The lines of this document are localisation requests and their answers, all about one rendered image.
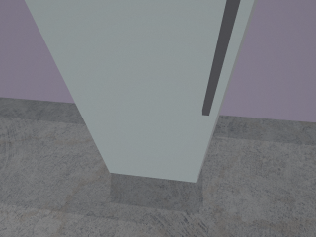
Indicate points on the fridge door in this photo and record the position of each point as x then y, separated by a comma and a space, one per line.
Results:
138, 72

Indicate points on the handle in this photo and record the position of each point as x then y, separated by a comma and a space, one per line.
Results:
227, 24

